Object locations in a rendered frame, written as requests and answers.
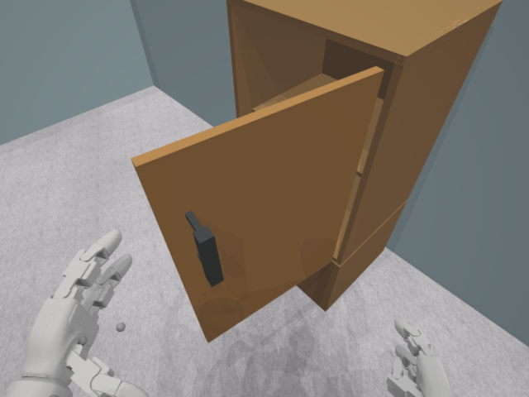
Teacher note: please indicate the left robot hand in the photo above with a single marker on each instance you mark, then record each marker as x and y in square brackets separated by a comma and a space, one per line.
[52, 349]

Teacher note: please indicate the handle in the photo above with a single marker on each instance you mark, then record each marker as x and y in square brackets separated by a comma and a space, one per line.
[207, 250]

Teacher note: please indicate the cupboard door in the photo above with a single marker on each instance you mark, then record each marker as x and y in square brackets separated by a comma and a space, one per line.
[273, 188]

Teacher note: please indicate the robot left forearm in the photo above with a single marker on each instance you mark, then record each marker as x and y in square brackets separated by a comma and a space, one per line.
[38, 387]

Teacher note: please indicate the right robot hand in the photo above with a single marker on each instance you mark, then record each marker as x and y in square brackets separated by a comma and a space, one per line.
[427, 373]

